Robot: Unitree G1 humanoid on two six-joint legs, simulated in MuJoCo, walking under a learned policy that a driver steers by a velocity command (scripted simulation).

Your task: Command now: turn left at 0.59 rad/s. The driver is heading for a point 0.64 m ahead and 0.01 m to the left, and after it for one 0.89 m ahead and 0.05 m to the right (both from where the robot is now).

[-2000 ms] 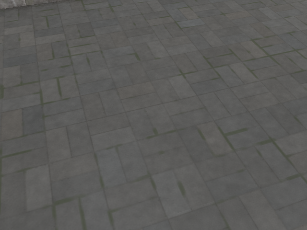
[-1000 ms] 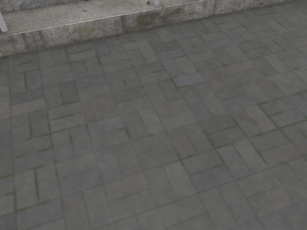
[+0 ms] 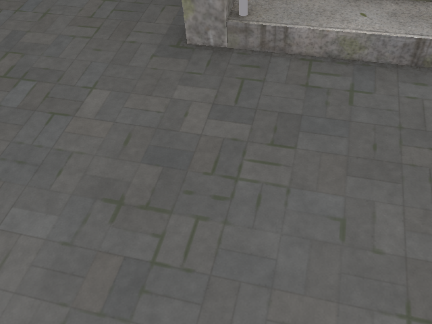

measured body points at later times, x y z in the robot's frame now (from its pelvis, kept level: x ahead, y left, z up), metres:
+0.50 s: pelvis -0.02 +0.05 +0.00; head -0.01 +0.08 +0.45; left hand +0.03 +0.36 -0.11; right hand +0.21 -0.16 -0.06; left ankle -0.04 +0.14 -0.74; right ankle +0.02 -0.10 -0.65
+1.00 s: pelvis +0.10 +0.05 +0.01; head +0.13 +0.03 +0.46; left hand +0.03 +0.31 -0.10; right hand +0.35 -0.14 -0.09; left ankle +0.15 +0.23 -0.67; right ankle +0.06 -0.08 -0.74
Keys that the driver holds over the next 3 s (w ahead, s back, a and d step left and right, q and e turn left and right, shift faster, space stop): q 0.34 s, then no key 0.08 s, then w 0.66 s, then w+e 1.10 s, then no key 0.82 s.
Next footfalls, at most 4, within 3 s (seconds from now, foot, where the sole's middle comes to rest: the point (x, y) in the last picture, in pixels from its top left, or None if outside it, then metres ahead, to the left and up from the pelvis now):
0.26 left None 0.00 0.14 -0.77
0.76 right None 0.10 -0.07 -0.77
1.18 left None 0.31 0.27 -0.77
1.70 right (221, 275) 0.65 0.07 -0.77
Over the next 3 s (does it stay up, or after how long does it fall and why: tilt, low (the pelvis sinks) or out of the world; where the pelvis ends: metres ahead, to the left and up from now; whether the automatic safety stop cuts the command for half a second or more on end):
stays up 0.92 0.09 -0.01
